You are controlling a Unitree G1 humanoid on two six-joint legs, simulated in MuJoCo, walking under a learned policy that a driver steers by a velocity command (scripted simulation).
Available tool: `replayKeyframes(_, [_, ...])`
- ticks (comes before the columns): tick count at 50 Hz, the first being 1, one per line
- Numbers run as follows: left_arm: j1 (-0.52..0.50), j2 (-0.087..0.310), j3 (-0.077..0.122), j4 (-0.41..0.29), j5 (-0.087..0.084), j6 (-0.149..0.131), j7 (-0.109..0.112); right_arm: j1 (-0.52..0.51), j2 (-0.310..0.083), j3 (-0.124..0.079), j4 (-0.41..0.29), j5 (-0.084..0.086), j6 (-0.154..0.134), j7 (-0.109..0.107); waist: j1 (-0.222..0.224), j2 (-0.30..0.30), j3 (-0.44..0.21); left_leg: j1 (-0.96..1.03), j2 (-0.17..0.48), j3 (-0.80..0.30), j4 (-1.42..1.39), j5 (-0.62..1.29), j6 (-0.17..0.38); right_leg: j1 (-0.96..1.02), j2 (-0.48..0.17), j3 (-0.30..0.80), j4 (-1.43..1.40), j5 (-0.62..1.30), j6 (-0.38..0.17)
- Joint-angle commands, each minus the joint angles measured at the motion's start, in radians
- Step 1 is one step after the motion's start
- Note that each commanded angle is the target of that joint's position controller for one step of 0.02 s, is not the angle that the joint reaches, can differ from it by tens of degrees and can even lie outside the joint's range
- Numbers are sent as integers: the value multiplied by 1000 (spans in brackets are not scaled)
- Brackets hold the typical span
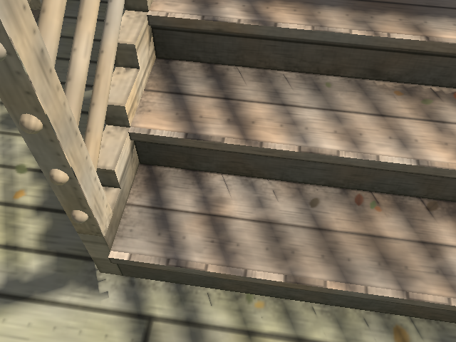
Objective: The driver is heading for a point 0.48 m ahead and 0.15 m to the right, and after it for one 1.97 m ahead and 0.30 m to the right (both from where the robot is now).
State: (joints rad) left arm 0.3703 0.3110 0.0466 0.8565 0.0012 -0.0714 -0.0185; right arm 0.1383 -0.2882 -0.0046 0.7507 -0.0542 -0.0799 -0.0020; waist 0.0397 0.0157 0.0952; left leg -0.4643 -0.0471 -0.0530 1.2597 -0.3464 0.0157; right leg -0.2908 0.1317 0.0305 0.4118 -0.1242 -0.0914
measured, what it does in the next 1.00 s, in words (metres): walks ahead, turning right: left foot, then right foot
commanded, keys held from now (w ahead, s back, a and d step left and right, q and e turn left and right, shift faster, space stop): e+shift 0.38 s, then w+e+shift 0.28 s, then w+q+shift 0.34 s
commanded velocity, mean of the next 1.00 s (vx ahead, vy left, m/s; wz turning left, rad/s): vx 0.50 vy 0.00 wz -0.57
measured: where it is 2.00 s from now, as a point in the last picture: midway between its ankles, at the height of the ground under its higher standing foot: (405, 84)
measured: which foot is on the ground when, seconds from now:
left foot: up 0.00-0.20, down 0.22-0.62, up 0.64-1.00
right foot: down 0.00-0.22, up 0.24-0.62, down 0.64-1.00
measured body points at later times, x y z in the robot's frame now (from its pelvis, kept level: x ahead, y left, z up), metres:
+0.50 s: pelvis +0.18 +0.02 +0.00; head +0.21 +0.00 +0.45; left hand +0.45 +0.20 -0.10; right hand +0.16 -0.28 -0.10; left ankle +0.30 +0.10 -0.74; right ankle +0.13 -0.08 -0.68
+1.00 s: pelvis +0.33 -0.16 -0.02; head +0.33 -0.17 +0.43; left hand +0.43 +0.08 -0.16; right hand +0.35 -0.45 -0.12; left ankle +0.47 -0.14 -0.50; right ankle +0.12 -0.07 -0.74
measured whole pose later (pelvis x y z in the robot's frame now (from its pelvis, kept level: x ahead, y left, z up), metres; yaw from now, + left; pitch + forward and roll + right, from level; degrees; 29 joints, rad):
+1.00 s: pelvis +0.33 -0.16 -0.02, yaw -35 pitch +3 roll +1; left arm 0.55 0.23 -0.02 0.92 0.06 -0.09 0.01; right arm 0.13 -0.20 0.00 0.64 -0.01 0.00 -0.01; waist -0.02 0.00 -0.05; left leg -1.23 -0.06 0.05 1.90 -0.53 0.13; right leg 0.20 0.07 -0.09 0.21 -0.46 -0.10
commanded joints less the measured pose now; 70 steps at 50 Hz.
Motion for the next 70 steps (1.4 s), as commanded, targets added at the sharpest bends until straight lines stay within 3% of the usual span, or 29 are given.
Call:
replayKeyframes(1, [7, 144, 30, -46, 6, -14, 6, 39, -74, 5, -93, -8, 8, -4, -86, -7, -114, -25, 29, -7, -256, -8, -35, 72, -241, 288, -104, 865, -197])
replayKeyframes(5, [-9, 146, 50, -57, 8, 18, 6, -51, -48, 26, -129, 28, 28, -11, -50, -111, -180, 163, -47, 64, -572, 261, -49, -28, -107, 213, -36, 773, -54])
replayKeyframes(9, [-32, 154, 70, -96, 20, 47, 26, -55, -92, 13, -133, 17, 22, -36, -53, -103, -183, 270, -27, -27, -774, 375, -32, -23, -82, 346, 113, 406, 30])
replayKeyframes(11, [-34, 76, 53, -116, -2, 31, 35, 124, -144, -8, -85, -11, 5, -62, -115, -1, -249, 523, 213, -180, -854, 642, 36, -156, -14, 283, 444, 34, 79])
replayKeyframes(12, [102, 6, 36, -116, -19, 30, 45, 174, -189, -14, -101, -15, 17, -65, -52, 166, -315, 624, 514, -385, -768, 1171, 114, -263, 68, 149, 722, -646, 93])
replayKeyframes(13, [211, 72, 44, -110, -16, 41, 48, 185, -160, -33, -93, 10, 34, -64, -24, 219, -481, 620, 639, -525, -801, 1158, 261, -252, 0, 90, 841, -598, 107])
replayKeyframes(15, [74, 122, 58, -89, 28, 85, 33, 25, -19, -3, -137, 33, 51, -72, -17, 76, -305, 437, 424, -313, -875, 664, 221, -287, -76, 54, 897, -412, 138])
replayKeyframes(19, [-39, 49, 46, -155, 22, 132, -13, 21, -64, -26, -108, 22, 51, -66, -10, 125, -181, 285, 325, -56, -927, 702, 212, -248, -103, -9, 795, -342, 158])
replayKeyframes(24, [-169, 57, 40, -249, 41, 138, -65, 50, -142, -68, -117, 22, 32, -42, -33, 195, -190, 201, 379, -50, -1117, -243, 136, -175, -177, -63, 551, -282, 85])
replayKeyframes(30, [-24, 63, 38, -200, 13, 126, -58, 3, -189, -102, -123, -7, 34, -23, 54, 41, -135, -27, 341, 194, -941, -378, 13, 221, -101, -208, 131, -322, -13])
replayKeyframes(32, [138, 119, 38, -125, 15, 100, -33, -62, 15, -40, -149, -41, 60, -4, 109, -297, -22, -463, 138, 275, -142, -327, -30, 350, -244, 173, 56, -513, -83])
replayKeyframes(33, [37, 233, 49, -222, 18, 93, -10, -136, 40, -26, -248, -38, 52, 7, 93, -328, -46, -670, 69, 115, -14, -201, -72, 293, -418, 644, -191, -716, -192])
replayKeyframes(34, [0, 224, 55, -224, 30, 94, 15, -204, -32, -39, -286, -37, 32, 20, 85, -212, -15, -744, 146, 31, 28, -45, -73, 301, -473, 678, -318, -786, -228])
replayKeyframes(36, [-46, 176, 43, -221, 30, 54, 35, -50, -106, -52, -183, -23, 13, 30, 5, -98, -42, -583, 188, 39, -113, 194, -72, 287, -399, 460, -311, -509, -166])
replayKeyframes(39, [-6, 120, 16, -162, 24, -8, 18, 54, -78, -51, -109, 1, 43, 36, -26, -102, -85, -470, 155, 102, 94, 234, -34, 304, -300, 205, -249, -31, -110])
replayKeyframes(44, [165, 78, -9, -62, 67, -16, 17, -93, 23, -29, -174, 53, 60, -1, -6, -102, 18, -909, 20, -42, 689, -84, 84, 467, -398, 88, -179, 252, -117])
replayKeyframes(50, [235, -14, -62, 68, 48, -31, 37, -313, 116, 51, -290, 40, 58, -13, -45, -30, 117, -970, 15, 203, 557, -277, 141, 360, -328, -150, -297, 542, 38])
replayKeyframes(52, [92, 48, -56, 22, 14, -17, 76, -149, 76, 54, -246, 21, 56, 10, -179, -19, -69, -346, -16, 300, 232, -102, 178, 164, -288, -279, -272, 1220, 92])
replayKeyframes(53, [110, 139, -33, -11, -11, -21, 89, -115, 46, 52, -211, 35, 77, 19, -163, -29, -147, -106, -68, 356, 48, -142, 159, 123, -338, -218, -159, 1581, 50])
replayKeyframes(55, [18, 258, 14, -88, -27, 6, 96, 198, -34, -1, -105, 16, 90, 19, -297, -194, -349, 144, -172, 232, -45, -209, 203, 201, -379, -172, 336, 1990, 41])
replayKeyframes(56, [-26, 217, 13, -158, -41, 10, 85, 351, -108, -45, -27, 32, 76, 0, -366, 52, -392, 499, -99, 11, -191, -223, 372, -159, -256, -181, 842, 1713, 119])
replayKeyframes(57, [-107, 125, -14, -183, -7, -15, 36, 347, -144, -58, 14, 39, 68, -24, -321, 298, -417, 629, 81, -396, -555, -80, 443, -428, -30, -122, 1306, 31, 158])
replayKeyframes(58, [-120, 25, -47, -217, 36, -45, 3, 298, -139, -63, 13, 33, 55, -63, -213, 188, -459, 582, 165, -704, -654, -78, 483, -509, -51, 27, 1457, -121, 151])
replayKeyframes(61, [-219, -86, -81, -326, 76, -24, -25, 144, -79, -55, 22, -19, 39, -90, -42, -224, -54, 12, 170, -631, -733, -166, 298, -563, -158, 116, 1352, -149, 93])
replayKeyframes(63, [-222, -100, -76, -340, 65, 22, 5, 86, -35, -40, 12, -40, 18, -74, 5, -179, 23, -196, 163, -447, -701, -51, 283, -592, -106, 38, 1546, -351, 115])
replayKeyframes(65, [-368, -150, -95, -470, 53, 36, 47, 142, -55, -46, 45, -12, -27, -32, 19, -84, 40, -270, 82, -282, -823, -44, 213, -630, -160, 65, 1454, -440, 90])
replayKeyframes(67, [-384, -52, -88, -503, 22, 43, 45, 44, -88, -59, -4, 16, -35, -45, 32, -94, 39, -423, 39, -158, -1035, 182, 239, -300, -164, -135, 919, -317, 143])
replayKeyframes(68, [-329, -71, -91, -492, 13, 35, 49, 2, -82, -57, -7, 32, -41, -54, 66, -28, -38, -484, 11, -153, -1023, 451, 246, -26, -145, -166, 844, -240, 145])
replayKeyframes(70, [114, 39, -35, -350, 38, 25, 69, -109, -146, -78, -61, 32, -52, -30, 278, -99, -333, -268, -81, -40, -512, 1031, 183, 336, -93, -175, 559, -191, 104])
